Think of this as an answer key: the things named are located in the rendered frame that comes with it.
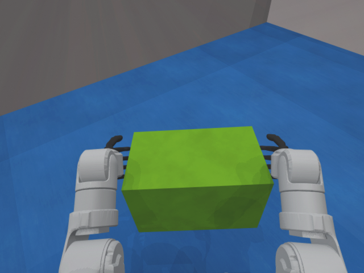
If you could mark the robot right upper arm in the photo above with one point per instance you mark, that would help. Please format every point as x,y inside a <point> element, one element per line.
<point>294,257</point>

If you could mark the robot left upper arm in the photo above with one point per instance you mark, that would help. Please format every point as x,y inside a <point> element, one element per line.
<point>94,256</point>

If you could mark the right robot forearm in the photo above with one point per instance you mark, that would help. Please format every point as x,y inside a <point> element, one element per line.
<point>301,185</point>

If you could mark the left robot forearm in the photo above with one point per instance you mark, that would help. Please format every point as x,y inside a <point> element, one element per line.
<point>95,198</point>

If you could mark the carton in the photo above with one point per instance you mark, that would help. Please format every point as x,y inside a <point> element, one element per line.
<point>196,179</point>

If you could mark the right robot hand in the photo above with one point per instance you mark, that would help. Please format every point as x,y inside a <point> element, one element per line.
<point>278,141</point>

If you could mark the left robot hand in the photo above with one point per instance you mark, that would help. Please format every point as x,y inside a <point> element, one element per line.
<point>110,145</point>

